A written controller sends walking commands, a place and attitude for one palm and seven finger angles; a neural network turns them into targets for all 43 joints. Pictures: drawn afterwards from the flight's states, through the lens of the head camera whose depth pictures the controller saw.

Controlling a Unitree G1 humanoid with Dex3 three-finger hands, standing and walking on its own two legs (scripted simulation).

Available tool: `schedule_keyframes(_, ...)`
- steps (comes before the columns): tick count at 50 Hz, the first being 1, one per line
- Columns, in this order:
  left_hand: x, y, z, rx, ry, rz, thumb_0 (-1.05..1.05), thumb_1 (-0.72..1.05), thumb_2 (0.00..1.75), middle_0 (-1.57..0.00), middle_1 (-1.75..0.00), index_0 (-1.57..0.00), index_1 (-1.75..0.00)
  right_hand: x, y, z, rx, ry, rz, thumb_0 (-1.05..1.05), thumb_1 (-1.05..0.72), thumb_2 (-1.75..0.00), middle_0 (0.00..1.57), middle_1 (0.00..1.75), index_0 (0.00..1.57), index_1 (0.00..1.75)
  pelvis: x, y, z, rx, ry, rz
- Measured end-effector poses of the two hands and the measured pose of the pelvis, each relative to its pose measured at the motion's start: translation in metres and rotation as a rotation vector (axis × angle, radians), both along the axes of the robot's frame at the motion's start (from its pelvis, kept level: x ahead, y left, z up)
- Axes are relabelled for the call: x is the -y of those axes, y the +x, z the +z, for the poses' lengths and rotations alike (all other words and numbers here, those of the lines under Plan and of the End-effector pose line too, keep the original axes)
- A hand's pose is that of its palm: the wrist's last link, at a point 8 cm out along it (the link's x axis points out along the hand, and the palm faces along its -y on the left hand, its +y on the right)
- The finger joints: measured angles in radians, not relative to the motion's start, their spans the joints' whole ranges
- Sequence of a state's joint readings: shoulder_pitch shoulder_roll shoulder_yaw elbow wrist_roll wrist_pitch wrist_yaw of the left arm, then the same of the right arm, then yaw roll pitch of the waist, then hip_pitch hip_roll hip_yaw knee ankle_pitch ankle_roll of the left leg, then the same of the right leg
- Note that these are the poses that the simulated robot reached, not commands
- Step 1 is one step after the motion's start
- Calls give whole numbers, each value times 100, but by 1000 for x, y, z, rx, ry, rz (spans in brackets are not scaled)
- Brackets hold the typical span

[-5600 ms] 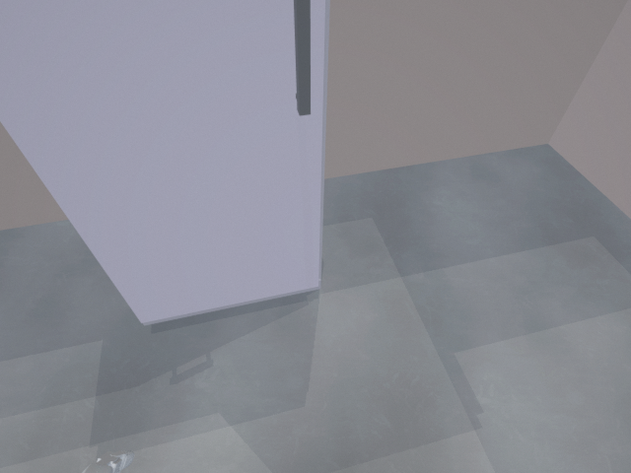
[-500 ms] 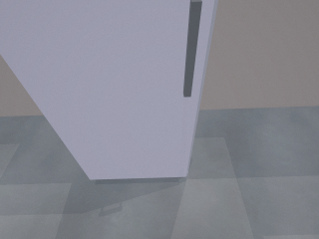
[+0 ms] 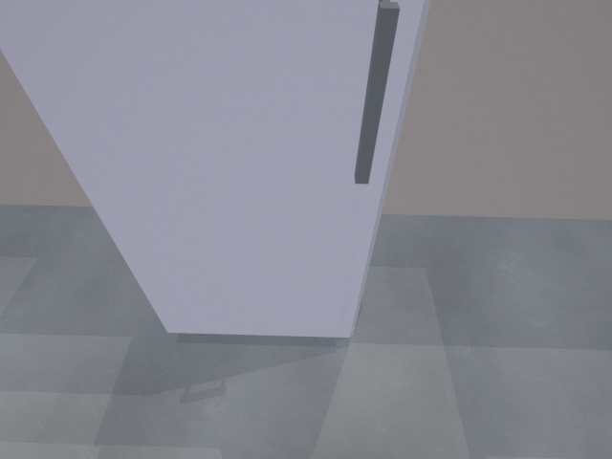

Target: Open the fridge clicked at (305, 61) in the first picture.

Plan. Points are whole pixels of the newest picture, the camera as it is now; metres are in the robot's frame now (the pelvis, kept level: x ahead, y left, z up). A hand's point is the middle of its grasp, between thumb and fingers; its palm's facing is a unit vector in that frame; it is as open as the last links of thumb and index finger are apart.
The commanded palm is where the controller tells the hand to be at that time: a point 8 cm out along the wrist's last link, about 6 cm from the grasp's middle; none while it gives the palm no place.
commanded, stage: come to a stop and stand still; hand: right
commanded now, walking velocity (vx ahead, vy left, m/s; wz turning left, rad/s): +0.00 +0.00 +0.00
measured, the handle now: (371, 101) +0.58 -0.06 +0.19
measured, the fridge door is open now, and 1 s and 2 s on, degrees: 0 0 0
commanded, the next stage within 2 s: look again from close up in 0.56 s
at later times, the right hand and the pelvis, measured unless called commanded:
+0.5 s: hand out of the picture -0.07 -0.13 -0.18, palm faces +0.06 +0.99 -0.13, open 7.4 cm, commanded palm none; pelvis -0.03 +0.02 +0.00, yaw +0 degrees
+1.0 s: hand out of the picture -0.01 -0.17 -0.18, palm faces +0.04 +0.97 -0.23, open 7.4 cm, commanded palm none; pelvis -0.03 +0.01 -0.01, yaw -1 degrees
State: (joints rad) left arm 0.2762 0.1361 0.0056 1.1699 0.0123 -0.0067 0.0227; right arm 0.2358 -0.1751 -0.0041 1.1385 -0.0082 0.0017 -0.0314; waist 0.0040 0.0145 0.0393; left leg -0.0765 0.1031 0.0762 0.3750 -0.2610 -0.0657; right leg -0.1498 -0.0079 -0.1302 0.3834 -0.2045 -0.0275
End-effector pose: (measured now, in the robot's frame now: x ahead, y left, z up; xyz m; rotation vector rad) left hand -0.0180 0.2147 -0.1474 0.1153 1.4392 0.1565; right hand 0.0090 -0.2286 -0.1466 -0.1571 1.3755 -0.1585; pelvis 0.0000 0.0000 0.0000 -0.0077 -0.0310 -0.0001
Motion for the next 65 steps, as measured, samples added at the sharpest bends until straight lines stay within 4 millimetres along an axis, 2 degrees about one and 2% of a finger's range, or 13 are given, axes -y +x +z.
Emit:
schedule_keyframes(6,0,-13,1,-18,-7,6,1,91,90,-20,-30,-20,-30,-18,-29,-3,-48,33,-18,0,-91,-90,19,30,20,30,-5,-7,0,3,3,-2)
schedule_keyframes(14,-6,-18,2,-7,-1,6,1,91,90,-20,-30,-20,-30,-40,-65,-6,-106,73,-45,0,-91,-90,19,30,20,30,-10,-16,0,7,8,-3)
schedule_keyframes(19,-9,-19,1,2,2,1,1,91,90,-20,-30,-20,-30,-47,-79,-6,-122,81,-56,0,-91,-90,19,30,20,30,-13,-21,0,7,9,-6)
schedule_keyframes(25,-12,-22,1,4,1,1,1,91,90,-20,-30,-20,-30,-49,-85,-6,-122,77,-60,0,-91,-90,19,30,20,30,-16,-26,-1,4,10,-7)
schedule_keyframes(36,-14,-28,-4,10,-10,-13,1,91,90,-20,-30,-20,-30,-40,-74,-8,-74,43,-27,0,-91,-90,19,30,20,30,-16,-32,-5,-10,27,-12)
schedule_keyframes(43,-14,-17,-12,63,-10,-40,1,92,90,-20,-30,-20,-30,-18,-47,-8,9,-3,-13,0,-91,-90,20,30,20,30,-12,-32,-13,-19,19,-27)
schedule_keyframes(48,-19,-6,-11,86,-3,-49,2,93,90,-20,-30,-20,-30,-10,-29,-3,61,-26,-6,0,-91,-90,19,30,20,30,-13,-29,-13,-20,10,-24)
schedule_keyframes(56,-31,10,-6,120,18,-56,2,93,90,-20,-30,-20,-30,-16,-16,-3,78,-16,3,0,-91,-90,19,30,20,30,-19,-24,-11,-20,6,-16)
schedule_keyframes(65,-41,21,-2,121,29,-63,1,92,90,-20,-30,-20,-30,-32,-25,-6,36,12,-6,0,-91,-90,19,30,20,30,-27,-20,-9,-23,4,-12)
